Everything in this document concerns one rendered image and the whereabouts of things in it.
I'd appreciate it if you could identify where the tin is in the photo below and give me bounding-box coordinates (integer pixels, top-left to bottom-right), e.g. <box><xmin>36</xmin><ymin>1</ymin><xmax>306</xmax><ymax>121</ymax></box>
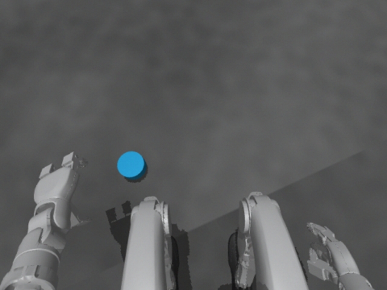
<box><xmin>117</xmin><ymin>151</ymin><xmax>146</xmax><ymax>179</ymax></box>

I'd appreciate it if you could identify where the right robot foot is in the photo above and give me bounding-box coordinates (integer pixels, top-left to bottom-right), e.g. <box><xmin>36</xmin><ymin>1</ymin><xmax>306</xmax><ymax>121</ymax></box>
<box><xmin>228</xmin><ymin>232</ymin><xmax>252</xmax><ymax>290</ymax></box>

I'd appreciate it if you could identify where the left robot hand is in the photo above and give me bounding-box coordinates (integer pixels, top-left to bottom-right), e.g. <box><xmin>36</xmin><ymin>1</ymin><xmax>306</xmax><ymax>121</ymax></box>
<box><xmin>34</xmin><ymin>152</ymin><xmax>93</xmax><ymax>228</ymax></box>

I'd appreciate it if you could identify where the right robot arm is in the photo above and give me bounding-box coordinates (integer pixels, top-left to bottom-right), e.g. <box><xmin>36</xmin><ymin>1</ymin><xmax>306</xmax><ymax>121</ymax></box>
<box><xmin>337</xmin><ymin>273</ymin><xmax>375</xmax><ymax>290</ymax></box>

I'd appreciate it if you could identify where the right robot hand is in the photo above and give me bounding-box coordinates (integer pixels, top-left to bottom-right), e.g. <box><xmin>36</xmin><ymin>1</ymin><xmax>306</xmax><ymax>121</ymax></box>
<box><xmin>307</xmin><ymin>222</ymin><xmax>360</xmax><ymax>284</ymax></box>

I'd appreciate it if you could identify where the left robot arm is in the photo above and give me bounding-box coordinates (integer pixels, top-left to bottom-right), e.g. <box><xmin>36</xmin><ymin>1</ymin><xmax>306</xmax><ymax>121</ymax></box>
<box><xmin>0</xmin><ymin>198</ymin><xmax>71</xmax><ymax>290</ymax></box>

